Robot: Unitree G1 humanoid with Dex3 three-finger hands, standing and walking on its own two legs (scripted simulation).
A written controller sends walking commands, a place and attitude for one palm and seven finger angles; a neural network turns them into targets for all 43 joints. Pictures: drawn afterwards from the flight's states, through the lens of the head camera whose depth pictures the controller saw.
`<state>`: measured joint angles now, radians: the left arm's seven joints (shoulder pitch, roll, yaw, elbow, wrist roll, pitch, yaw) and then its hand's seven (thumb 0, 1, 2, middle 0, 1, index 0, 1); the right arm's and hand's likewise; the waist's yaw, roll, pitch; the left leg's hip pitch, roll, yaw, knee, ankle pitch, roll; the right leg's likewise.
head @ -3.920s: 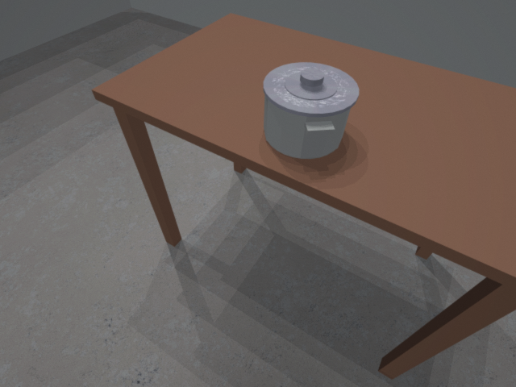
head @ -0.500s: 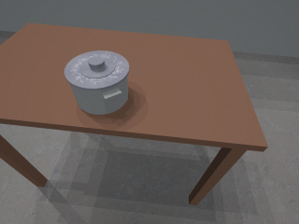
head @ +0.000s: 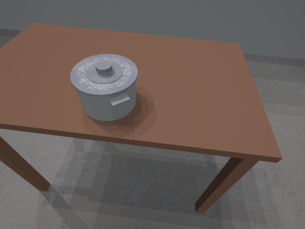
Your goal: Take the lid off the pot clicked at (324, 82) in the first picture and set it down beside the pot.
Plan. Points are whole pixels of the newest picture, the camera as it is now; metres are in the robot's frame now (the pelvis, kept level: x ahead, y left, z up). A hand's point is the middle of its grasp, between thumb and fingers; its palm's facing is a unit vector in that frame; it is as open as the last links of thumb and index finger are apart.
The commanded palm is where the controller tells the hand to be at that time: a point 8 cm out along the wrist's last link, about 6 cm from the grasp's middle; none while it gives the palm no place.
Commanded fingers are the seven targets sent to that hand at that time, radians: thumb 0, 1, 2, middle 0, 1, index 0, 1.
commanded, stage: look again from close up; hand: left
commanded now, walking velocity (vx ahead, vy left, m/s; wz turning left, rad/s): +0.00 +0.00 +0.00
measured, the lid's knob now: (103, 66) +0.50 +0.19 +0.15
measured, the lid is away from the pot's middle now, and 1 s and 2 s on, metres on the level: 0.00 0.00 0.00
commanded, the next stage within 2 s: lift the closed hand beside the body in 0.32 s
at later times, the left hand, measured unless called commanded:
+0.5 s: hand out of the picture +0.06 +0.19 -0.15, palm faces +0.10 -0.97 -0.24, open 7.3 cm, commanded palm +0.09 +0.24 -0.05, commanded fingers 0.00 0.90 0.90 -0.42 -0.54 -0.42 -0.54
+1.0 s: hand out of the picture +0.08 +0.21 +0.01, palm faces +0.30 -0.90 -0.30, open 3.2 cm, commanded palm +0.03 +0.25 +0.05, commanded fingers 0.00 0.90 0.90 -1.30 -1.50 -1.30 -1.50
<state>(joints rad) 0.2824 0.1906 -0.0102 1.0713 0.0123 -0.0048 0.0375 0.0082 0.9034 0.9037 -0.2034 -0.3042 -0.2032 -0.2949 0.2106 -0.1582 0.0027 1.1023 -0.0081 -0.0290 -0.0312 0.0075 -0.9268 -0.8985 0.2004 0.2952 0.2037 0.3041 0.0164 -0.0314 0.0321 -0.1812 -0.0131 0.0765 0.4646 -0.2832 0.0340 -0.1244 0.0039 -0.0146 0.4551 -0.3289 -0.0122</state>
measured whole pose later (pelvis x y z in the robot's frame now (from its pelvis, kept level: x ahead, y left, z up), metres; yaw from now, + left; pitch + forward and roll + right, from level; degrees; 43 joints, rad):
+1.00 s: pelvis -0.05 -0.02 +0.00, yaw +3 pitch -4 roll -1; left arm 0.61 0.25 0.10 -0.11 -0.03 -0.06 0.06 0.02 0.90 0.90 -1.09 -1.27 -1.09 -1.26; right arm 0.16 -0.22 0.01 0.55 0.00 -0.13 -0.06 0.01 -0.91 -0.90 0.20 0.30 0.20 0.30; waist 0.07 0.04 0.02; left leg -0.18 0.00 0.01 0.44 -0.20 0.02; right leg -0.08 0.03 -0.08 0.38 -0.24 -0.03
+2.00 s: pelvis -0.04 +0.01 +0.00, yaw +2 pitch -5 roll -1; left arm 0.58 0.34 0.26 -0.51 -0.04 -0.13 0.08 0.02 0.89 0.90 -1.31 -1.50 -1.31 -1.49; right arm 0.20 -0.20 0.03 0.61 0.00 -0.15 -0.04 0.02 -0.91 -0.90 0.20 0.30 0.21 0.30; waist 0.08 0.06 0.04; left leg -0.13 -0.02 0.04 0.43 -0.22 0.05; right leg -0.04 0.00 -0.05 0.38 -0.25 0.00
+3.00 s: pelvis -0.09 +0.02 +0.00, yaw +4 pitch -3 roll -1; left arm -0.17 0.76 0.09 -0.18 0.70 0.02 -0.44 0.00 -0.27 1.51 -0.89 -0.16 -0.89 -0.15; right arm 0.12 -0.29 0.02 0.57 0.05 0.04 0.02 0.02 -0.91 -0.90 0.20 0.30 0.20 0.30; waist 0.06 0.14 0.04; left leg -0.25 -0.05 0.03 0.43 -0.13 0.07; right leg -0.19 -0.03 -0.07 0.45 -0.21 0.01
